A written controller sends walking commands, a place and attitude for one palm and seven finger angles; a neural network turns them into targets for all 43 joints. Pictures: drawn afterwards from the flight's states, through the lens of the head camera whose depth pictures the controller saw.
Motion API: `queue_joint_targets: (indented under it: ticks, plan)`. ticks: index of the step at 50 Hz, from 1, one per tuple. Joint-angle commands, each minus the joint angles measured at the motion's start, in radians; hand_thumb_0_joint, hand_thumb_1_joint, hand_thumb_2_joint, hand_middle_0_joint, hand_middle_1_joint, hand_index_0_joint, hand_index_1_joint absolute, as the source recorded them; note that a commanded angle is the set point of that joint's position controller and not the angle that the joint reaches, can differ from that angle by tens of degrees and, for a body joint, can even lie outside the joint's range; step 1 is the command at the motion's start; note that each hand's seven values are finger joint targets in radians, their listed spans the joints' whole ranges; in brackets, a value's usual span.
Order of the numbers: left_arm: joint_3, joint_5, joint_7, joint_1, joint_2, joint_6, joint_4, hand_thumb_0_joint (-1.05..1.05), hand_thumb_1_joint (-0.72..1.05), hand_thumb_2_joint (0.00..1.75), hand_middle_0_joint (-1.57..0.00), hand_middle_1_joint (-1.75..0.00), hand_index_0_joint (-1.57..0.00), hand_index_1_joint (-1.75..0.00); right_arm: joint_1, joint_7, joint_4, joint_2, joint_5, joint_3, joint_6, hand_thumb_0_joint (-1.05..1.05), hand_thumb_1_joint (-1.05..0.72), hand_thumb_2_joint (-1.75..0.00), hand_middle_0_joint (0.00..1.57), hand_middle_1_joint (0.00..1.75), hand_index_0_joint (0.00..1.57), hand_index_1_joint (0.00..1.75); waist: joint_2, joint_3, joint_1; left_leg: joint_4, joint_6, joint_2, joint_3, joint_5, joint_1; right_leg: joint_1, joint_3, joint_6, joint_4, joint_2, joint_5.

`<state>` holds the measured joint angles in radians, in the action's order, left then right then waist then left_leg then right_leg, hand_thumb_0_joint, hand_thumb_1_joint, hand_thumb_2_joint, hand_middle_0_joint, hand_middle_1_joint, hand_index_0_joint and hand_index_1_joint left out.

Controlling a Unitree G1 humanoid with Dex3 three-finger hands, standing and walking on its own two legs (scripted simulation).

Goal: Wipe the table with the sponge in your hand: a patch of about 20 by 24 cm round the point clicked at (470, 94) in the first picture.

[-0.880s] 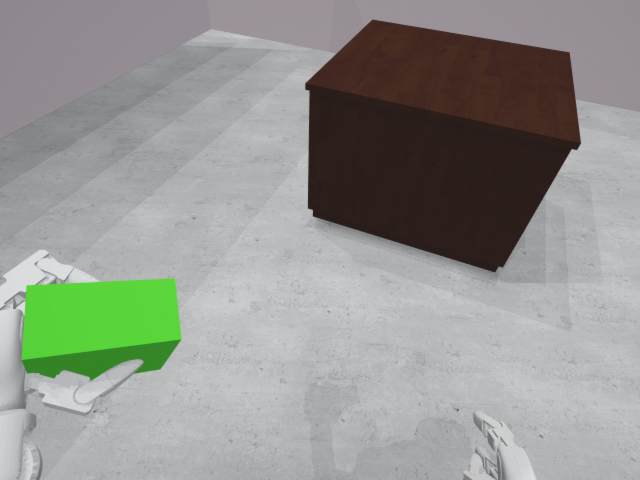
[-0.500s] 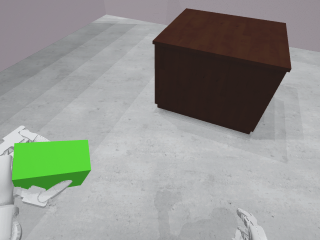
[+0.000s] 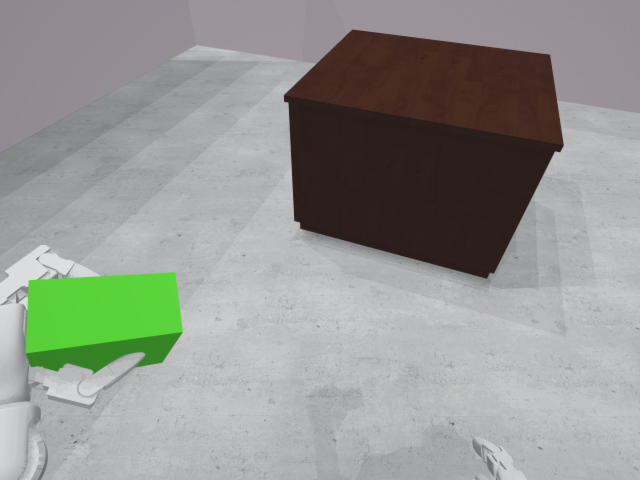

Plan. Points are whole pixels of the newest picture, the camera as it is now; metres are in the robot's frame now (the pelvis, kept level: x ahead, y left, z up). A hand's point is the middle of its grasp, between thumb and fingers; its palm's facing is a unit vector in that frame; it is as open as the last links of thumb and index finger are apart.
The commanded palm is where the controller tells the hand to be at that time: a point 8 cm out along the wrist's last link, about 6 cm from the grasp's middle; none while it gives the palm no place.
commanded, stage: walk to a spot facing it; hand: left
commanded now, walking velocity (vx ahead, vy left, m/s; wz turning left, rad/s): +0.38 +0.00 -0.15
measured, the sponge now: (127, 325) +0.22 +0.21 +0.15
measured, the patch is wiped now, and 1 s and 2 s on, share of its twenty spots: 0.00 0.00 0.00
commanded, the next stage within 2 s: turn to face it in 1.62 s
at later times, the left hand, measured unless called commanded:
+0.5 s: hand (214, 203) +0.38 +0.16 +0.18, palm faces +0.27 -0.82 -0.50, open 9.8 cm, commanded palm +0.33 +0.21 +0.19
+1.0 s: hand (234, 142) +0.52 +0.16 +0.18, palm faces +0.41 -0.84 -0.34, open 9.8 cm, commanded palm +0.46 +0.20 +0.19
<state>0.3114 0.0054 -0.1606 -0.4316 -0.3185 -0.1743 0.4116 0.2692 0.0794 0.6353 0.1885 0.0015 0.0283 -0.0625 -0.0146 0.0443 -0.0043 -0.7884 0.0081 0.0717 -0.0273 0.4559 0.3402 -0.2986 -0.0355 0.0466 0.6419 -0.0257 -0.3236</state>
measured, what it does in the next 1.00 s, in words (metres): walks ahead: left foot, then right foot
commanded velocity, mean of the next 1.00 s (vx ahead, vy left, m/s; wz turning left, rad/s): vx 0.37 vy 0.00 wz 0.09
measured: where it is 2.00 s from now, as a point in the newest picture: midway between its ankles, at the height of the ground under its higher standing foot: (371, 400)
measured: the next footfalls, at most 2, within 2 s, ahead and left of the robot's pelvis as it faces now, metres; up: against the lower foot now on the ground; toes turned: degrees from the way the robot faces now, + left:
left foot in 0.16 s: +0.11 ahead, +0.13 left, +0.00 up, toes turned +6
right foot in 0.50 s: +0.23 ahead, -0.16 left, +0.00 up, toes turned -17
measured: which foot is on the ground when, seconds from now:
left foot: up 0.00-0.14, down 0.16-0.50, up 0.52-0.92, down 0.94-1.00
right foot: down 0.00-0.18, up 0.20-0.48, down 0.50-0.94, up 0.96-1.00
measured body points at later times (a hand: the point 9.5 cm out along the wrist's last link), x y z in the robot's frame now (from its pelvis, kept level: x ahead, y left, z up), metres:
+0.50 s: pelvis +0.14 -0.05 +0.00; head +0.16 -0.06 +0.45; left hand +0.36 +0.20 +0.21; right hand +0.26 -0.27 -0.11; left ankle +0.08 +0.12 -0.72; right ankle +0.19 -0.15 -0.73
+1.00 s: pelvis +0.29 -0.07 -0.01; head +0.30 -0.05 +0.44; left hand +0.49 +0.21 +0.20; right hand +0.45 -0.32 -0.08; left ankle +0.38 +0.03 -0.72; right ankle +0.20 -0.16 -0.69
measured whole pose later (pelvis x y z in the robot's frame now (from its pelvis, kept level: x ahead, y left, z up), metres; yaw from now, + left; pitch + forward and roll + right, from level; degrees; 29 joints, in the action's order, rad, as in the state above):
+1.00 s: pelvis +0.29 -0.07 -0.01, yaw -4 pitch -3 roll +2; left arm 0.38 -0.02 -0.18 -0.39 -0.37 -0.22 0.51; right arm 0.19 0.08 0.58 0.20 0.00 -0.03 -0.05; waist 0.07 -0.06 -0.01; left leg -0.65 -0.05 0.05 -0.19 0.19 0.38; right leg -0.27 -0.11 0.00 0.98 0.08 -0.53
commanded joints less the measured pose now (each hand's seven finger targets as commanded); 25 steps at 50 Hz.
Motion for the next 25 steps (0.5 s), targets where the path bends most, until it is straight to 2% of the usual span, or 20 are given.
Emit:
queue_joint_targets:
  ticks: [1, 2, 3, 5, 6, 7, 8, 9, 10, 11, 12, 13, 14, 16, 19, 20, 22, 23, 24, 25]
  plan:
    - [0.143, -0.004, -0.027, 0.119, -0.239, -0.087, 0.257, 0.00, 0.10, 1.30, -1.20, -1.60, -1.20, -1.60, -0.151, -0.004, -0.162, 0.115, 0.005, -0.039, -0.049, 0.00, -0.90, -0.90, 0.20, 0.30, 0.20, 0.30, 0.104, -0.011, -0.002, -0.128, -0.001, 0.018, 0.003, 0.055, 0.297, 0.238, 0.485, 0.226, -0.330, 0.349, 0.103]
    - [0.145, -0.007, -0.025, 0.097, -0.230, -0.093, 0.263, 0.00, 0.10, 1.30, -1.20, -1.60, -1.20, -1.60, -0.151, -0.005, -0.168, 0.103, 0.007, -0.033, -0.040, 0.00, -0.90, -0.90, 0.20, 0.30, 0.20, 0.30, 0.131, 0.002, -0.001, -0.044, -0.005, 0.031, -0.007, 0.023, 0.218, 0.200, 0.390, 0.202, -0.304, 0.314, 0.164]
    - [0.156, -0.009, -0.024, 0.064, -0.228, -0.095, 0.251, 0.00, 0.10, 1.30, -1.20, -1.60, -1.20, -1.60, -0.158, -0.003, -0.171, 0.098, 0.011, -0.030, -0.033, 0.00, -0.90, -0.90, 0.20, 0.30, 0.20, 0.30, 0.127, 0.007, -0.002, 0.048, -0.007, 0.016, -0.048, -0.023, 0.137, 0.154, 0.321, 0.177, -0.291, 0.271, 0.189]
    - [0.148, -0.021, -0.026, 0.051, -0.209, -0.096, 0.267, 0.00, 0.10, 1.30, -1.20, -1.60, -1.20, -1.60, -0.145, -0.001, -0.180, 0.094, 0.012, -0.032, -0.025, 0.00, -0.90, -0.90, 0.20, 0.30, 0.20, 0.30, 0.113, 0.046, 0.007, 0.228, -0.002, -0.027, -0.122, -0.152, -0.033, 0.117, 0.230, 0.124, -0.249, 0.210, 0.128]
    - [0.132, -0.023, -0.025, 0.038, -0.191, -0.092, 0.264, 0.00, 0.10, 1.30, -1.20, -1.60, -1.20, -1.60, -0.138, 0.005, -0.187, 0.104, 0.010, -0.041, -0.028, 0.00, -0.90, -0.90, 0.20, 0.30, 0.20, 0.30, 0.075, 0.049, 0.016, 0.303, -0.006, -0.022, -0.133, -0.207, -0.137, 0.068, 0.191, 0.092, -0.202, 0.182, 0.091]
    - [0.119, -0.027, -0.022, 0.066, -0.187, -0.100, 0.289, 0.00, 0.10, 1.30, -1.20, -1.60, -1.20, -1.60, -0.124, 0.011, -0.192, 0.115, 0.005, -0.047, -0.033, 0.00, -0.90, -0.90, 0.20, 0.30, 0.20, 0.30, 0.003, 0.053, 0.026, 0.365, -0.027, 0.014, -0.095, -0.192, -0.256, -0.015, 0.159, 0.057, -0.089, 0.144, 0.061]
    - [0.130, -0.031, -0.024, 0.062, -0.187, -0.105, 0.295, 0.00, 0.10, 1.30, -1.20, -1.60, -1.20, -1.60, -0.123, 0.017, -0.194, 0.149, 0.006, -0.061, -0.034, 0.00, -0.90, -0.90, 0.20, 0.30, 0.20, 0.30, -0.172, 0.053, 0.031, 0.450, -0.096, 0.159, 0.123, -0.111, -0.370, -0.171, 0.089, 0.006, 0.098, 0.059, 0.007]
    - [0.122, -0.032, -0.026, 0.072, -0.179, -0.116, 0.299, 0.00, 0.10, 1.30, -1.20, -1.60, -1.20, -1.60, -0.128, 0.012, -0.194, 0.144, -0.001, -0.059, -0.032, 0.00, -0.90, -0.90, 0.20, 0.30, 0.20, 0.30, -0.314, 0.050, 0.032, 0.535, -0.182, 0.341, 0.372, -0.078, -0.425, -0.313, -0.012, -0.034, 0.315, 0.006, -0.235]
    - [0.133, -0.018, -0.024, 0.071, -0.206, -0.111, 0.245, 0.00, 0.10, 1.30, -1.20, -1.60, -1.20, -1.60, -0.135, 0.012, -0.183, 0.124, 0.006, -0.051, -0.042, 0.00, -0.90, -0.90, 0.20, 0.30, 0.20, 0.30, -0.289, -0.005, 0.039, 0.599, -0.226, 0.407, 0.473, 0.029, -0.325, -0.355, 0.033, -0.032, 0.459, 0.049, -0.238]
    - [0.116, -0.019, -0.017, 0.103, -0.200, -0.109, 0.264, 0.00, 0.10, 1.30, -1.20, -1.60, -1.20, -1.60, -0.138, 0.007, -0.179, 0.114, 0.006, -0.052, -0.054, 0.00, -0.90, -0.90, 0.20, 0.30, 0.20, 0.30, -0.216, -0.046, 0.038, 0.581, -0.258, 0.415, 0.486, -0.012, -0.320, -0.411, 0.063, -0.035, 0.501, 0.085, -0.204]
    - [0.110, -0.010, -0.014, 0.112, -0.198, -0.108, 0.280, 0.00, 0.10, 1.30, -1.20, -1.60, -1.20, -1.60, -0.128, 0.003, -0.164, 0.118, 0.003, -0.056, -0.061, 0.00, -0.90, -0.90, 0.20, 0.30, 0.20, 0.30, -0.136, -0.061, 0.036, 0.559, -0.256, 0.403, 0.407, -0.117, -0.339, -0.454, 0.055, -0.046, 0.514, 0.110, -0.179]
    - [0.102, -0.007, -0.012, 0.087, -0.185, -0.101, 0.286, 0.00, 0.10, 1.30, -1.20, -1.60, -1.20, -1.60, -0.125, 0.000, -0.157, 0.123, 0.000, -0.064, -0.064, 0.00, -0.90, -0.90, 0.20, 0.30, 0.20, 0.30, -0.125, -0.045, 0.022, 0.533, -0.236, 0.370, 0.298, -0.202, -0.351, -0.449, 0.030, -0.052, 0.493, 0.120, -0.149]
    - [0.096, -0.006, -0.011, 0.071, -0.174, -0.094, 0.305, 0.00, 0.10, 1.30, -1.20, -1.60, -1.20, -1.60, -0.119, -0.002, -0.156, 0.125, -0.001, -0.065, -0.068, 0.00, -0.90, -0.90, 0.20, 0.30, 0.20, 0.30, -0.155, -0.035, 0.017, 0.524, -0.212, 0.336, 0.196, -0.260, -0.341, -0.424, -0.001, -0.058, 0.453, 0.125, -0.115]
    - [0.112, -0.003, -0.011, 0.057, -0.184, -0.085, 0.339, 0.00, 0.10, 1.30, -1.20, -1.60, -1.20, -1.60, -0.117, -0.004, -0.163, 0.127, 0.002, -0.064, -0.079, 0.00, -0.90, -0.90, 0.20, 0.30, 0.20, 0.30, -0.208, -0.017, 0.011, 0.519, -0.170, 0.285, 0.056, -0.320, -0.300, -0.336, -0.060, -0.063, 0.330, 0.127, -0.056]
    - [0.134, -0.012, -0.008, 0.020, -0.186, -0.082, 0.312, 0.00, 0.10, 1.30, -1.20, -1.60, -1.20, -1.60, -0.115, -0.004, -0.171, 0.121, 0.006, -0.064, -0.085, 0.00, -0.90, -0.90, 0.20, 0.30, 0.20, 0.30, -0.238, -0.029, 0.020, 0.502, -0.135, 0.256, -0.054, -0.385, -0.236, -0.172, -0.153, -0.065, 0.108, 0.087, -0.010]
    - [0.148, -0.015, -0.008, 0.024, -0.197, -0.084, 0.302, 0.00, 0.10, 1.30, -1.20, -1.60, -1.20, -1.60, -0.116, -0.004, -0.172, 0.121, 0.008, -0.064, -0.084, 0.00, -0.90, -0.90, 0.20, 0.30, 0.20, 0.30, -0.237, -0.022, 0.020, 0.467, -0.128, 0.248, -0.068, -0.410, -0.226, -0.116, -0.180, -0.063, 0.041, 0.066, 0.004]
    - [0.163, -0.019, -0.005, 0.007, -0.202, -0.079, 0.280, 0.00, 0.10, 1.30, -1.20, -1.60, -1.20, -1.60, -0.124, -0.001, -0.175, 0.119, 0.001, -0.068, -0.074, 0.00, -0.90, -0.90, 0.20, 0.30, 0.20, 0.30, -0.211, 0.036, 0.007, 0.284, -0.108, 0.209, -0.138, -0.462, -0.186, 0.070, -0.233, -0.056, -0.085, 0.016, 0.075]
    - [0.169, -0.018, -0.003, 0.002, -0.211, -0.074, 0.273, 0.00, 0.10, 1.30, -1.20, -1.60, -1.20, -1.60, -0.124, -0.002, -0.174, 0.114, -0.004, -0.070, -0.067, 0.00, -0.90, -0.90, 0.20, 0.30, 0.20, 0.30, -0.144, 0.071, -0.004, 0.135, -0.092, 0.179, -0.154, -0.458, -0.111, 0.205, -0.213, -0.043, -0.133, 0.018, 0.101]
    - [0.188, -0.015, -0.005, 0.003, -0.239, -0.069, 0.266, 0.00, 0.10, 1.30, -1.20, -1.60, -1.20, -1.60, -0.122, -0.007, -0.174, 0.099, -0.011, -0.072, -0.061, 0.00, -0.90, -0.90, 0.20, 0.30, 0.20, 0.30, 0.024, 0.119, -0.014, -0.115, -0.070, 0.130, -0.180, -0.361, 0.027, 0.342, -0.038, 0.015, -0.168, 0.137, 0.110]
    - [0.237, -0.015, -0.012, 0.007, -0.291, -0.071, 0.274, 0.00, 0.10, 1.30, -1.20, -1.60, -1.20, -1.60, -0.142, -0.011, -0.194, 0.075, -0.009, -0.067, -0.052, 0.00, -0.90, -0.90, 0.20, 0.30, 0.20, 0.30, 0.289, 0.149, -0.015, -0.415, -0.027, -0.011, -0.171, 0.029, 0.312, 0.476, 0.420, 0.140, -0.249, 0.380, 0.273]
